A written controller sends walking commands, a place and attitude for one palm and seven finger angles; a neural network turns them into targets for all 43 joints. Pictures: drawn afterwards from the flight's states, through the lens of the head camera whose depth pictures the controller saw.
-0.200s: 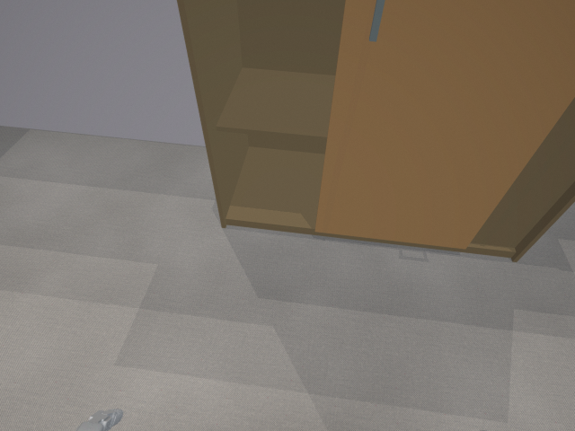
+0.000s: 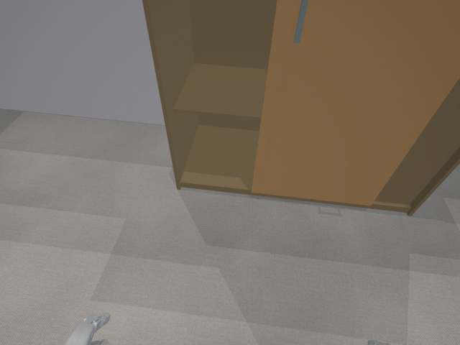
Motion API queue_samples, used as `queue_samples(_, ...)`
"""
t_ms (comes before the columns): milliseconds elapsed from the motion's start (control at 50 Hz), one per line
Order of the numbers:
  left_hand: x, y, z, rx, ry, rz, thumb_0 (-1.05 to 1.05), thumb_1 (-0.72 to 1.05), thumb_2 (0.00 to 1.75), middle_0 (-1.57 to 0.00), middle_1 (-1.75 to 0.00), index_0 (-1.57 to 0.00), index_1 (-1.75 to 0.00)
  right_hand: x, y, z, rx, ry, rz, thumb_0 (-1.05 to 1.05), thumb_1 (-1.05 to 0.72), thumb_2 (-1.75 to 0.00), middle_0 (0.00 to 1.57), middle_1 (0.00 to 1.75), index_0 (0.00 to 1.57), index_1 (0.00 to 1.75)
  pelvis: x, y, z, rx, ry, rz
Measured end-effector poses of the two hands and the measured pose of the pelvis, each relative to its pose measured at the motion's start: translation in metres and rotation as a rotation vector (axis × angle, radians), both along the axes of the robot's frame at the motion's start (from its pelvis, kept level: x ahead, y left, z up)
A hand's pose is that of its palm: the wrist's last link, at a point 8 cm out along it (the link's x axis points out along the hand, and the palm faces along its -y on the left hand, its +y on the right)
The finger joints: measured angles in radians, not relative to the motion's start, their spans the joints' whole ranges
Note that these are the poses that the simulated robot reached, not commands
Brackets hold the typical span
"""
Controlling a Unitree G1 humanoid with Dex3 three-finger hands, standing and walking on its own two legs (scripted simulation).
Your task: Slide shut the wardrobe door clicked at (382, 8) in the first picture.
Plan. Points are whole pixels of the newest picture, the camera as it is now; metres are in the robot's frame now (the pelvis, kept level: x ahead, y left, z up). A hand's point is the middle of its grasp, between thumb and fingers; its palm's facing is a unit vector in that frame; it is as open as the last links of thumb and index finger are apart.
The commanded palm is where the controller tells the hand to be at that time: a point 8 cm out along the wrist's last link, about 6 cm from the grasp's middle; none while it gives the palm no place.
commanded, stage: stand and wait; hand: right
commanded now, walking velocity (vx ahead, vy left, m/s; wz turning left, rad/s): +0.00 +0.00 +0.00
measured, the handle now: out of the picture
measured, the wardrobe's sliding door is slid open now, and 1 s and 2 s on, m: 0.40 0.40 0.40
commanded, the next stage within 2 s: look at it before walking up in 0.62 s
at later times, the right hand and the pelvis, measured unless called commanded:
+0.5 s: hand out of the picture +0.05 -0.23 -0.15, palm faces -0.03 +0.94 -0.34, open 7.4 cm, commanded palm none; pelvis -0.02 +0.02 +0.01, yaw +0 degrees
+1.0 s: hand out of the picture +0.05 -0.23 -0.15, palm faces -0.03 +0.94 -0.33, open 7.4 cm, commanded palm none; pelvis -0.03 +0.02 +0.01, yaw +0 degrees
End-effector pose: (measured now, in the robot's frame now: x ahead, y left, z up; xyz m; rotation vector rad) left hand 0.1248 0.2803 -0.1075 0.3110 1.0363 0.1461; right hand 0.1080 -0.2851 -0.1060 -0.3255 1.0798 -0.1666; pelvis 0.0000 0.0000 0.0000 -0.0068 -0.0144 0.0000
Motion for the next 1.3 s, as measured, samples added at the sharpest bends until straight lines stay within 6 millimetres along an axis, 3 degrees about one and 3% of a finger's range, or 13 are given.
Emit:
queue_samples(140, -0.012, 0.008, -0.001, 0.002, 0.032, 0.009, 0.01, 0.91, 0.89, -0.2, -0.3, -0.2, -0.3, -0.016, 0.009, -0.004, 0.013, 0.03, -0.016, 0.01, -0.9, -0.89, 0.21, 0.3, 0.21, 0.3, -0.002, 0.007, 0.002, 0.0, -0.006, -0.002)
queue_samples(380, -0.059, 0.027, -0.008, 0.019, 0.15, 0.052, 0.01, 0.91, 0.89, -0.2, -0.3, -0.2, -0.3, -0.053, 0.01, -0.007, -0.001, 0.119, -0.046, 0.01, -0.91, -0.89, 0.21, 0.3, 0.21, 0.3, -0.012, 0.016, 0.004, 0.003, -0.014, -0.001)
queue_samples(560, -0.081, 0.031, -0.01, 0.016, 0.186, 0.067, 0.01, 0.91, 0.89, -0.2, -0.3, -0.2, -0.3, -0.062, 0.011, -0.006, -0.004, 0.13, -0.044, 0.01, -0.91, -0.89, 0.21, 0.3, 0.21, 0.3, -0.02, 0.018, 0.006, 0.004, -0.018, 0.002)
queue_samples(860, -0.089, 0.026, -0.008, 0.004, 0.168, 0.068, 0.01, 0.91, 0.89, -0.2, -0.3, -0.2, -0.3, -0.059, 0.014, -0.004, 0.007, 0.097, -0.027, 0.01, -0.91, -0.89, 0.21, 0.3, 0.21, 0.3, -0.029, 0.017, 0.007, 0.005, -0.019, 0.005)
queue_samples(1300, -0.088, 0.023, -0.007, 0.011, 0.175, 0.067, 0.01, 0.91, 0.89, -0.2, -0.3, -0.2, -0.3, -0.071, 0.007, -0.006, 0.003, 0.133, -0.037, 0.01, -0.91, -0.89, 0.21, 0.3, 0.21, 0.3, -0.029, 0.013, 0.007, 0.005, -0.017, 0.006)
